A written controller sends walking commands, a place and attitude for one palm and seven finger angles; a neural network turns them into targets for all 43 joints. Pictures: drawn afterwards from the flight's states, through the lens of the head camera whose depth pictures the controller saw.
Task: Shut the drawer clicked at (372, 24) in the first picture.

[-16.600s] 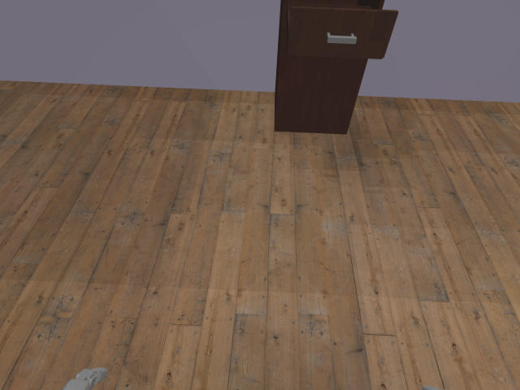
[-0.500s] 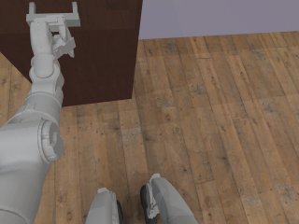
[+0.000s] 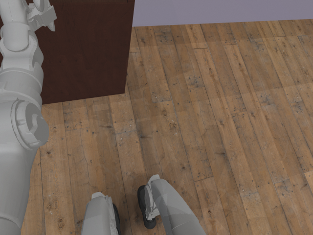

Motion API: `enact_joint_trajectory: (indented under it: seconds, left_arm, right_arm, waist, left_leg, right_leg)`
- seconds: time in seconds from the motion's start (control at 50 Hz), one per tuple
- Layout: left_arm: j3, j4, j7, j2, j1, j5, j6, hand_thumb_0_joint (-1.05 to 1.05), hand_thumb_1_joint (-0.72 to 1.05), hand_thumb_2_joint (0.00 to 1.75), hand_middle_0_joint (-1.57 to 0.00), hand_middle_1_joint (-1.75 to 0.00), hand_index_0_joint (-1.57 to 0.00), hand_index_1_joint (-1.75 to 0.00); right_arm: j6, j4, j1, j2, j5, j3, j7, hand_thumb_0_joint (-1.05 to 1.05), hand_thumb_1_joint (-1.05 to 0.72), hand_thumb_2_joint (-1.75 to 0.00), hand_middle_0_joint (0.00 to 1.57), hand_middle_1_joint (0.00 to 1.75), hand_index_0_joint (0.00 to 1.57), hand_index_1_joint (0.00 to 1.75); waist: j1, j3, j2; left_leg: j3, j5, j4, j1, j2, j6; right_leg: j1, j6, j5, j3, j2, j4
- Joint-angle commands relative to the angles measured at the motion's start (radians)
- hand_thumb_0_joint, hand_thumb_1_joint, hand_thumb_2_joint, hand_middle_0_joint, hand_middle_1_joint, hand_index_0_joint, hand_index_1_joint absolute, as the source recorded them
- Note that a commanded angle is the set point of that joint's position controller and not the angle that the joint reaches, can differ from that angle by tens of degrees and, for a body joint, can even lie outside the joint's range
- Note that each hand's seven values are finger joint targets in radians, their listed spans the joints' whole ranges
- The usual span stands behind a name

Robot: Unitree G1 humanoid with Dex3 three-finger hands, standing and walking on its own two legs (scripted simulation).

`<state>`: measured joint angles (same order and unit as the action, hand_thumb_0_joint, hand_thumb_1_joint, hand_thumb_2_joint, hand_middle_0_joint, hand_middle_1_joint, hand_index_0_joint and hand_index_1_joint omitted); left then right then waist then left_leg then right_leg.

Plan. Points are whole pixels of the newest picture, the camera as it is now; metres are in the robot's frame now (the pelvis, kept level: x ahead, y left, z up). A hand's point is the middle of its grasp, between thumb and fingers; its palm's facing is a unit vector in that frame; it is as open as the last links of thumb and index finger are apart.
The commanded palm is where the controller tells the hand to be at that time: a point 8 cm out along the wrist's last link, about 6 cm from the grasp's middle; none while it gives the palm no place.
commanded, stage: push the drawer shut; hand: left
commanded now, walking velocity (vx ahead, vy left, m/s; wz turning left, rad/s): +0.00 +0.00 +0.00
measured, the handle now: out of the picture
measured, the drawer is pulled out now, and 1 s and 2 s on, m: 0.00 0.00 0.00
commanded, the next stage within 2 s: pull the fist back off the drawer in 0.06 s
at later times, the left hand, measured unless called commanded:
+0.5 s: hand (50, 8) +0.62 +0.11 +0.06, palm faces +0.04 -1.00 -0.04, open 3.8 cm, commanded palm +0.61 +0.12 +0.07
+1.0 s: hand (51, 11) +0.61 +0.11 +0.06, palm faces +0.05 -1.00 -0.03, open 3.5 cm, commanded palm +0.56 +0.14 +0.08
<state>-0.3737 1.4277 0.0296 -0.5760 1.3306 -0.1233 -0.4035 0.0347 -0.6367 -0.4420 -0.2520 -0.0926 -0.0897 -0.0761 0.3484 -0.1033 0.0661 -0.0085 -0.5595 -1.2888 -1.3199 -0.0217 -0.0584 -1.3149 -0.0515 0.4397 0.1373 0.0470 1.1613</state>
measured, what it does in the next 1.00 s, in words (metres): stands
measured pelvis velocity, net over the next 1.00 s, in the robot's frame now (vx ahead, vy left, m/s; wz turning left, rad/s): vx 0.03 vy -0.01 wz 0.00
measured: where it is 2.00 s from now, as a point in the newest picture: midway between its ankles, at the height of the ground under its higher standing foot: (130, 224)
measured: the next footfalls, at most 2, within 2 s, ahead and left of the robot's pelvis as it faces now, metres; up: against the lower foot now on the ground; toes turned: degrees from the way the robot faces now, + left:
none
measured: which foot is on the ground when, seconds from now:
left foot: down 0.00-1.00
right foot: down 0.00-1.00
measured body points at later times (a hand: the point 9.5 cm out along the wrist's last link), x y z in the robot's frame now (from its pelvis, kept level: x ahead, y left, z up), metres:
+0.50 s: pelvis -0.02 +0.00 -0.01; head +0.20 +0.04 +0.38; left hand +0.61 +0.16 +0.06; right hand -0.12 -0.22 -0.08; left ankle +0.00 +0.08 -0.62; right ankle +0.04 -0.10 -0.62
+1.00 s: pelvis +0.03 -0.01 +0.02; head +0.22 +0.01 +0.42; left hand +0.60 +0.16 +0.06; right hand -0.01 -0.25 -0.08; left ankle +0.00 +0.08 -0.62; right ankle +0.04 -0.10 -0.62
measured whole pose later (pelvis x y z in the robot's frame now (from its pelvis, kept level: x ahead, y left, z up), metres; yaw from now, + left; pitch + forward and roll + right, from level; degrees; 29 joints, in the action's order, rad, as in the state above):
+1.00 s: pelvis +0.03 -0.01 +0.02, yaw +0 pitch +32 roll -4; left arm -0.37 1.24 0.03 -0.46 1.14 -0.06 -0.37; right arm 0.05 -0.60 -0.42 -0.26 -0.08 -0.05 -0.10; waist 0.27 -0.12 0.06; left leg 0.01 -0.57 -1.20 -1.19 -0.03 -0.05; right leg -1.21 -0.06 0.46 0.11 0.06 1.10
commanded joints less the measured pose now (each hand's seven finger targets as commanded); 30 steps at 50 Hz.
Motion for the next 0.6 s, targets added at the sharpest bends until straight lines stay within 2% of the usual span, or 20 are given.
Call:
enact_joint_trajectory:
  seconds: [0.0, 0.02, 0.08, 0.14, 0.16, 0.2, 0.26, 0.28, 0.32, 0.38, 0.4, 0.44, 0.46, 0.48, 0.54, 0.58]
  left_arm:
    - [-0.01, -0.321, 0.038, -0.28, 0.769, 0.003, -0.059, 0.0, 0.9, 0.9, -1.4, -1.6, -1.4, -1.6]
    - [0.01, -0.322, 0.04, -0.257, 0.784, 0.007, -0.057, 0.0, 0.9, 0.9, -1.4, -1.6, -1.4, -1.6]
    - [0.006, -0.336, 0.044, -0.279, 0.81, 0.005, -0.058, 0.0, 0.9, 0.9, -1.4, -1.6, -1.4, -1.6]
    - [0.028, -0.302, 0.043, -0.26, 0.806, 0.008, -0.043, 0.0, 0.9, 0.9, -1.4, -1.6, -1.4, -1.6]
    - [0.013, -0.304, 0.043, -0.29, 0.806, 0.004, -0.042, 0.0, 0.9, 0.9, -1.4, -1.6, -1.4, -1.6]
    - [0.017, -0.301, 0.04, -0.294, 0.811, -0.004, -0.04, 0.0, 0.9, 0.9, -1.4, -1.6, -1.4, -1.6]
    - [0.022, -0.312, 0.041, -0.272, 0.822, -0.002, -0.033, 0.0, 0.9, 0.9, -1.4, -1.6, -1.4, -1.6]
    - [-0.004, -0.315, 0.041, -0.306, 0.822, -0.006, -0.037, 0.0, 0.9, 0.9, -1.4, -1.6, -1.4, -1.6]
    - [-0.003, -0.33, 0.04, -0.295, 0.829, -0.003, -0.033, 0.0, 0.9, 0.9, -1.4, -1.6, -1.4, -1.6]
    - [-0.009, -0.312, 0.035, -0.294, 0.805, -0.007, -0.024, 0.0, 0.9, 0.9, -1.4, -1.6, -1.4, -1.6]
    - [0.013, -0.31, 0.032, -0.266, 0.802, -0.006, -0.018, 0.0, 0.9, 0.9, -1.4, -1.6, -1.4, -1.6]
    - [-0.021, -0.307, 0.035, -0.294, 0.779, -0.003, -0.012, 0.0, 0.9, 0.9, -1.4, -1.6, -1.4, -1.6]
    - [-0.033, -0.305, 0.034, -0.307, 0.76, -0.003, -0.01, 0.0, 0.9, 0.9, -1.4, -1.6, -1.4, -1.6]
    - [-0.023, -0.316, 0.031, -0.291, 0.755, -0.004, -0.011, 0.0, 0.9, 0.9, -1.4, -1.6, -1.4, -1.6]
    - [-0.017, -0.344, 0.028, -0.256, 0.702, 0.005, -0.01, 0.0, 0.9, 0.9, -1.4, -1.6, -1.4, -1.6]
    - [0.0, -0.347, 0.025, -0.211, 0.653, 0.011, -0.011, 0.0, 0.9, 0.9, -1.4, -1.6, -1.4, -1.6]
  right_arm:
    - [-0.002, -0.011, -0.284, -0.222, -0.002, 0.068, 0.016, 0.0, -0.9, -0.9, 0.2, 0.3, 0.2, 0.3]
    - [-0.005, -0.015, -0.281, -0.221, -0.001, 0.069, 0.017, 0.0, -0.9, -0.9, 0.2, 0.3, 0.2, 0.3]
    - [-0.017, -0.013, -0.283, -0.222, -0.004, 0.064, 0.019, 0.0, -0.9, -0.9, 0.2, 0.3, 0.2, 0.3]
    - [-0.03, -0.019, -0.273, -0.226, 0.0, 0.056, 0.025, 0.0, -0.9, -0.9, 0.2, 0.3, 0.2, 0.3]
    - [-0.033, -0.019, -0.277, -0.228, 0.0, 0.054, 0.027, 0.0, -0.9, -0.9, 0.2, 0.3, 0.2, 0.3]
    - [-0.038, -0.014, -0.277, -0.232, 0.001, 0.051, 0.026, 0.0, -0.9, -0.9, 0.2, 0.3, 0.2, 0.3]
    - [-0.045, -0.016, -0.281, -0.234, -0.002, 0.057, 0.022, 0.0, -0.9, -0.9, 0.2, 0.3, 0.2, 0.3]
    - [-0.046, -0.014, -0.29, -0.238, -0.003, 0.056, 0.022, 0.0, -0.9, -0.9, 0.2, 0.3, 0.2, 0.3]
    - [-0.046, -0.012, -0.295, -0.238, -0.003, 0.06, 0.016, 0.0, -0.9, -0.9, 0.2, 0.3, 0.2, 0.3]
    - [-0.045, -0.013, -0.297, -0.238, -0.004, 0.06, 0.011, 0.0, -0.9, -0.9, 0.2, 0.3, 0.2, 0.3]
    - [-0.044, -0.01, -0.291, -0.239, -0.001, 0.061, 0.008, 0.0, -0.9, -0.9, 0.2, 0.3, 0.2, 0.3]
    - [-0.042, -0.011, -0.297, -0.239, -0.003, 0.062, 0.006, 0.0, -0.9, -0.9, 0.2, 0.3, 0.2, 0.3]
    - [-0.04, -0.006, -0.297, -0.238, -0.003, 0.061, 0.006, 0.0, -0.9, -0.9, 0.2, 0.3, 0.2, 0.3]
    - [-0.041, -0.004, -0.301, -0.237, -0.003, 0.063, 0.003, 0.0, -0.9, -0.9, 0.2, 0.3, 0.2, 0.3]
    - [-0.034, 0.0, -0.295, -0.233, 0.0, 0.071, -0.002, 0.0, -0.9, -0.9, 0.2, 0.3, 0.2, 0.3]
    - [-0.031, 0.001, -0.294, -0.23, 0.0, 0.077, -0.009, 0.0, -0.9, -0.9, 0.2, 0.3, 0.2, 0.3]
  waist:
    - [0.092, -0.644, 0.308]
    - [0.107, -0.636, 0.306]
    - [0.108, -0.658, 0.343]
    - [0.123, -0.623, 0.319]
    - [0.118, -0.62, 0.316]
    - [0.115, -0.629, 0.343]
    - [0.118, -0.643, 0.334]
    - [0.111, -0.654, 0.334]
    - [0.106, -0.68, 0.336]
    - [0.096, -0.658, 0.33]
    - [0.096, -0.64, 0.341]
    - [0.088, -0.641, 0.307]
    - [0.075, -0.639, 0.306]
    - [0.075, -0.654, 0.307]
    - [0.053, -0.662, 0.313]
    - [0.044, -0.669, 0.317]
  left_leg:
    - [-0.128, 0.41, 0.116, 0.465, -0.014, 0.02]
    - [-0.134, 0.406, 0.119, 0.477, -0.017, 0.022]
    - [-0.134, 0.386, 0.114, 0.478, -0.017, 0.019]
    - [-0.138, 0.319, 0.125, 0.443, -0.022, 0.016]
    - [-0.137, 0.309, 0.128, 0.435, -0.023, 0.015]
    - [-0.151, 0.3, 0.134, 0.455, -0.022, 0.02]
    - [-0.168, 0.296, 0.132, 0.475, -0.026, 0.022]
    - [-0.178, 0.306, 0.134, 0.487, -0.028, 0.026]
    - [-0.182, 0.326, 0.129, 0.5, -0.027, 0.029]
    - [-0.187, 0.305, 0.133, 0.485, -0.03, 0.028]
    - [-0.188, 0.295, 0.136, 0.487, -0.031, 0.03]
    - [-0.175, 0.294, 0.131, 0.455, -0.029, 0.024]
    - [-0.163, 0.293, 0.13, 0.433, -0.026, 0.021]
    - [-0.18, 0.304, 0.136, 0.462, -0.029, 0.024]
    - [-0.175, 0.337, 0.139, 0.492, -0.031, 0.03]
    - [-0.185, 0.369, 0.146, 0.54, -0.034, 0.036]
  right_leg:
    - [0.265, 0.024, -0.212, -0.119, 0.011, -0.124]
    - [0.247, 0.026, -0.203, -0.117, 0.011, -0.128]
    - [0.236, 0.024, -0.184, -0.121, 0.012, -0.125]
    - [0.224, 0.028, -0.133, -0.13, 0.008, -0.136]
    - [0.23, 0.029, -0.128, -0.127, 0.007, -0.136]
    - [0.2, 0.027, -0.116, -0.114, 0.01, -0.126]
    - [0.181, 0.028, -0.114, -0.109, 0.007, -0.123]
    - [0.177, 0.027, -0.118, -0.1, 0.01, -0.114]
    - [0.188, 0.028, -0.132, -0.102, 0.009, -0.115]
    - [0.181, 0.026, -0.12, -0.097, 0.008, -0.11]
    - [0.166, 0.026, -0.113, -0.101, 0.007, -0.114]
    - [0.201, 0.026, -0.115, -0.106, 0.007, -0.119]
    - [0.225, 0.024, -0.115, -0.112, 0.006, -0.12]
    - [0.21, 0.024, -0.121, -0.101, 0.009, -0.113]
    - [0.218, 0.023, -0.14, -0.101, 0.007, -0.117]
    - [0.201, 0.023, -0.157, -0.092, 0.008, -0.115]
